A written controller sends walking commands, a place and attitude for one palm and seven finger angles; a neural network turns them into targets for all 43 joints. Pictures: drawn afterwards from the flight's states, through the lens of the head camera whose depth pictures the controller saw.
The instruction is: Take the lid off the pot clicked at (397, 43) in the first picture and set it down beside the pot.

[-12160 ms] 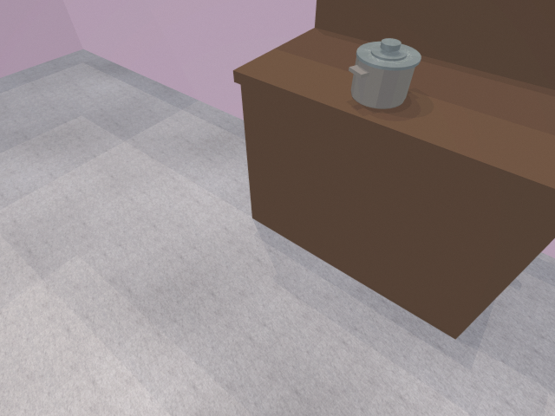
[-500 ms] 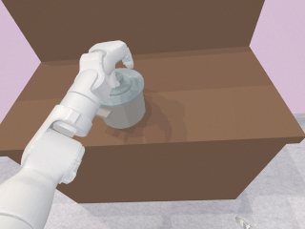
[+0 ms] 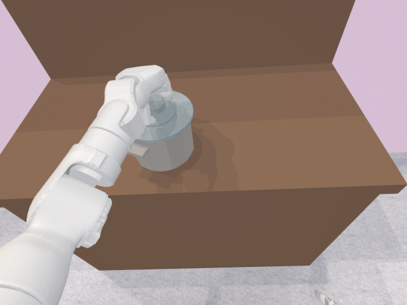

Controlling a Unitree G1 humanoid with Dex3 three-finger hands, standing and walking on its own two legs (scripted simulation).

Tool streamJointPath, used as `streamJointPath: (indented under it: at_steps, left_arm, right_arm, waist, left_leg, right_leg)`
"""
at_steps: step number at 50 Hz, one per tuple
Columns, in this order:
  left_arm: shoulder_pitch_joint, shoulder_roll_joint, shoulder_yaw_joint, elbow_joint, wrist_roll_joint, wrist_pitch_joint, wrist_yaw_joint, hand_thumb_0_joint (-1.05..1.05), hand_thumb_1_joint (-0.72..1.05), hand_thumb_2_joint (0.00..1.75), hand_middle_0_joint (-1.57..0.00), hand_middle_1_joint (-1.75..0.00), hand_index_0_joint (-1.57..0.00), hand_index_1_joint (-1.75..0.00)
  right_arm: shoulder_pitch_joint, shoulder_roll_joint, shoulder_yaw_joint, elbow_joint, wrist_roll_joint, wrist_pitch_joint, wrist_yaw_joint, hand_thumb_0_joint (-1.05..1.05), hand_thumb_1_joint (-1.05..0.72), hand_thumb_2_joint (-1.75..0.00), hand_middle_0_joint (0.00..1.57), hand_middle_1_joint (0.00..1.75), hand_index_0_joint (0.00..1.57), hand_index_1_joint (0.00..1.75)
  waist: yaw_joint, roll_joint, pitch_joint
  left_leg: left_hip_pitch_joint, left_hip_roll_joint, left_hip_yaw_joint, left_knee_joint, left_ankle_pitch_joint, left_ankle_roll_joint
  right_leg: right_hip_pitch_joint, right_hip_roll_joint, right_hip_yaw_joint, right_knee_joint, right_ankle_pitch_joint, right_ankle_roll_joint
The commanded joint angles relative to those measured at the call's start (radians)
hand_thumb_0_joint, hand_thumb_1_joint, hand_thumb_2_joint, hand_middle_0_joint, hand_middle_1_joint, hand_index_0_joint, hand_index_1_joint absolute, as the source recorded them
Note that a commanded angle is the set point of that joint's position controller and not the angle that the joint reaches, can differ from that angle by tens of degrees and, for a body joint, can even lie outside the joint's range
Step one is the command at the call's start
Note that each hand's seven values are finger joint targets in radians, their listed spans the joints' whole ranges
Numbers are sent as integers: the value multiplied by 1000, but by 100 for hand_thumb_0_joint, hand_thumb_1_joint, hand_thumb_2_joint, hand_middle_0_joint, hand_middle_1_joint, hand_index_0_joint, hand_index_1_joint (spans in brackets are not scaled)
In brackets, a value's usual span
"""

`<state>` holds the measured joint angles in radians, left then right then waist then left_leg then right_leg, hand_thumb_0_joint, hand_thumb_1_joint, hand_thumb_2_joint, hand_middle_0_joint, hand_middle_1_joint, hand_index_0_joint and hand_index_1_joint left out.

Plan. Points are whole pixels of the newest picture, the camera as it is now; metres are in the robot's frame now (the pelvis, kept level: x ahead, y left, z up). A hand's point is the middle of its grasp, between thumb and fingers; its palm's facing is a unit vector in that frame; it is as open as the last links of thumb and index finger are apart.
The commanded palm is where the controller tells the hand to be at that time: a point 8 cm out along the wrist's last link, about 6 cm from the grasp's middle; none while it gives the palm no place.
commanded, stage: close the fingers and squeeze the knob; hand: left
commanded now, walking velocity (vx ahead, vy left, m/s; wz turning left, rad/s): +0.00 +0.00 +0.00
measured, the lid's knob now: (153, 104) +0.50 +0.10 +0.13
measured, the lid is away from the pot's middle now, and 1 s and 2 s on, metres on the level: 0.00 0.01 0.00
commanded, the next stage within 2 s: lift the lid straight up in 1.56 s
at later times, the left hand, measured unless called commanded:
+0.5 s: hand (151, 107) +0.46 +0.09 +0.16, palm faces -0.33 -0.06 -0.94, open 9.5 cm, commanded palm +0.45 +0.11 +0.21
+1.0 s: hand (148, 107) +0.46 +0.10 +0.16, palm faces -0.34 -0.06 -0.94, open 8.0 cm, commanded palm +0.45 +0.11 +0.21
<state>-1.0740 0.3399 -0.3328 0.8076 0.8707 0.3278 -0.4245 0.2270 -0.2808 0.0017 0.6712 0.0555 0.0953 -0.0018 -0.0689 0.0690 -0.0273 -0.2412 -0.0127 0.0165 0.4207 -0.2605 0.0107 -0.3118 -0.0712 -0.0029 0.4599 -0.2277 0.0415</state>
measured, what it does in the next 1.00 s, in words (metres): stands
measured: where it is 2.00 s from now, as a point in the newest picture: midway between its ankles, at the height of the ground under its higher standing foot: outside the picture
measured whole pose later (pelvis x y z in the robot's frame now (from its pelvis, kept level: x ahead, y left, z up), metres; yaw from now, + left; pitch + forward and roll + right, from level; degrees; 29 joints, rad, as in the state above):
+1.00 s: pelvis +0.00 +0.00 +0.00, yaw +0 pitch +5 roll +1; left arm -1.08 0.33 -0.34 0.80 0.87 0.35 -0.43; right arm 0.21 -0.28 0.01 0.67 0.05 0.10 0.00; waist -0.06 0.08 -0.03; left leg -0.24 -0.01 0.01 0.42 -0.26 0.01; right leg -0.31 -0.07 -0.01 0.46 -0.24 0.04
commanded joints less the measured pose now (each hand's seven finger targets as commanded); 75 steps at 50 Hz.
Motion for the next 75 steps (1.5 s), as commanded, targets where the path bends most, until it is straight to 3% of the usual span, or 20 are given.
streamJointPath:
  at_steps: [1, 3, 5, 6, 11, 17, 20, 22, 25, 27, 31, 33, 39, 47, 49, 52, 54, 56, 58, 75]
  left_arm:
    - [-550, 187, 100, -145, 27, -3, 39, 0, -34, 154, -84, -8, -84, -8]
    - [-530, 191, 105, -170, 27, -11, 43, 0, -34, 154, -84, -8, -84, -8]
    - [-523, 141, 66, -131, 31, 0, 39, 0, -34, 154, -84, -8, -84, -8]
    - [-529, 165, 84, -126, 30, 1, 40, 0, -16, 109, -59, -52, -59, -52]
    - [-529, 188, 108, -126, 27, -1, 42, 0, -11, 109, -57, -65, -57, -65]
    - [-540, 129, 67, -219, 12, -6, 46, 0, -5, 108, -57, -76, -57, -76]
    - [-553, 176, 102, -159, 25, 6, 55, 0, -2, 107, -58, -80, -58, -80]
    - [-562, 171, 96, -229, 15, -4, 57, 0, 1, 107, -58, -83, -58, -83]
    - [-490, 183, 109, -173, 29, 8, 53, 0, 4, 105, -59, -87, -59, -87]
    - [-485, 126, 59, -188, 15, 11, 44, 0, 6, 104, -60, -89, -60, -89]
    - [-542, 203, 112, -261, 22, 7, 43, 0, 11, 101, -62, -93, -62, -93]
    - [-509, 140, 63, -225, 21, 11, 36, 0, 14, 100, -63, -94, -63, -94]
    - [-515, 190, 97, -189, 21, 17, 33, 0, 22, 94, -67, -98, -67, -98]
    - [-522, 118, 45, -182, 2, 15, 18, 0, 33, 84, -73, -101, -73, -101]
    - [-528, 219, 124, -161, 22, 9, 24, 0, 32, 89, -69, -99, -71, -100]
    - [-527, 114, 41, -204, 12, -1, 18, 0, 32, 93, -67, -97, -70, -98]
    - [-506, 170, 85, -173, 29, -2, 24, 0, 33, 94, -67, -97, -70, -98]
    - [-524, 124, 50, -154, 20, 6, 19, 0, 35, 95, -68, -97, -71, -99]
    - [-529, 176, 90, -135, 23, 2, 27, 0, 36, 96, -69, -97, -72, -99]
    - [-552, 186, 93, -95, 31, -15, 39, 0, 50, 104, -78, -102, -82, -103]
  right_arm:
    - [-17, -113, -39, -103, -3, -42, -5, 0, -90, -90, 20, 30, 20, 30]
    - [-27, -110, -37, -117, -6, -44, -3, 0, -90, -90, 20, 30, 20, 30]
    - [-19, -108, -38, -108, -4, -40, 0, 0, -90, -90, 20, 30, 20, 30]
    - [-25, -111, -37, -110, -2, -39, 0, 0, -90, -90, 20, 30, 20, 30]
    - [-19, -112, -35, -110, -6, -42, -3, 0, -90, -90, 20, 30, 20, 30]
    - [-29, -108, -43, -123, -8, -43, 7, 0, -90, -90, 20, 30, 20, 30]
    - [-18, -110, -37, -104, -6, -40, 4, 0, -90, -90, 20, 30, 20, 30]
    - [-39, -109, -40, -122, -8, -46, 3, 0, -90, -90, 20, 30, 20, 30]
    - [-35, -106, -37, -117, -5, -46, 7, 0, -90, -90, 20, 30, 20, 30]
    - [-50, -107, -38, -126, -2, -43, 10, 0, -90, -90, 20, 30, 20, 30]
    - [-49, -107, -40, -128, -4, -48, 3, 0, -90, -90, 20, 30, 20, 30]
    - [-48, -103, -40, -122, -2, -43, 7, 0, -90, -90, 20, 30, 20, 30]
    - [-57, -108, -33, -122, -2, -41, -1, 0, -90, -90, 20, 30, 20, 30]
    - [-53, -112, -35, -122, -3, -34, -2, 0, -90, -90, 20, 30, 20, 30]
    - [-40, -116, -32, -116, -7, -37, -9, 0, -90, -90, 20, 30, 20, 30]
    - [-45, -109, -36, -128, -4, -33, -1, 0, -90, -90, 20, 30, 20, 30]
    - [-40, -110, -32, -124, -7, -33, -1, 0, -90, -90, 20, 30, 20, 30]
    - [-37, -108, -34, -117, -3, -29, -3, 0, -90, -90, 20, 30, 20, 30]
    - [-35, -113, -31, -112, -5, -28, -5, 0, -90, -90, 20, 30, 20, 30]
    - [-11, -115, -33, -107, -3, -34, -10, 0, -90, -90, 20, 30, 20, 30]
  waist:
    - [-7, -119, -371]
    - [0, -109, -424]
    - [-10, -142, -374]
    - [-7, -144, -365]
    - [-3, -148, -385]
    - [-4, -98, -427]
    - [-4, -154, -385]
    - [3, -114, -434]
    - [7, -157, -398]
    - [0, -120, -384]
    - [5, -122, -439]
    - [-6, -132, -396]
    - [1, -137, -383]
    - [-13, -139, -369]
    - [-1, -154, -388]
    - [-8, -123, -386]
    - [-3, -132, -398]
    - [-14, -157, -365]
    - [-9, -155, -365]
    - [-13, -148, -350]
  left_leg:
    - [138, -41, -14, -15, 326, 48]
    - [158, -40, -20, -9, 376, 46]
    - [136, -40, -12, -11, 355, 47]
    - [130, -40, -12, -15, 337, 47]
    - [132, -42, -13, -11, 363, 49]
    - [187, -33, -28, 2, 446, 48]
    - [137, -41, -15, -15, 356, 48]
    - [160, -41, -19, -8, 390, 52]
    - [139, -41, -16, -5, 406, 49]
    - [138, -44, -14, -7, 388, 49]
    - [170, -44, -18, -3, 395, 52]
    - [161, -42, -18, 0, 392, 49]
    - [130, -50, -13, -9, 322, 50]
    - [129, -51, -10, -5, 333, 52]
    - [120, -51, -6, -8, 329, 52]
    - [142, -47, -11, -2, 379, 52]
    - [141, -48, -13, 2, 386, 50]
    - [128, -49, -5, -9, 336, 50]
    - [116, -48, -11, -12, 323, 48]
    - [109, -43, -5, -26, 286, 49]
  right_leg:
    - [142, 81, -61, -4, 380, -74]
    - [167, 79, -55, 4, 404, -73]
    - [145, 81, -64, -3, 399, -71]
    - [142, 81, -62, -5, 385, -71]
    - [159, 80, -59, 0, 409, -71]
    - [147, 79, -61, 2, 422, -74]
    - [160, 82, -63, -2, 404, -70]
    - [180, 76, -56, 2, 425, -74]
    - [187, 81, -59, 5, 447, -70]
    - [165, 78, -62, 0, 424, -73]
    - [196, 78, -53, 5, 445, -71]
    - [167, 81, -61, 0, 430, -71]
    - [176, 79, -58, -3, 403, -72]
    - [157, 78, -63, -7, 414, -72]
    - [188, 78, -55, -3, 429, -69]
    - [163, 75, -61, -3, 435, -72]
    - [175, 81, -58, 1, 442, -71]
    - [157, 81, -61, -10, 416, -68]
    - [161, 81, -63, -6, 400, -71]
    - [149, 82, -60, -17, 367, -71]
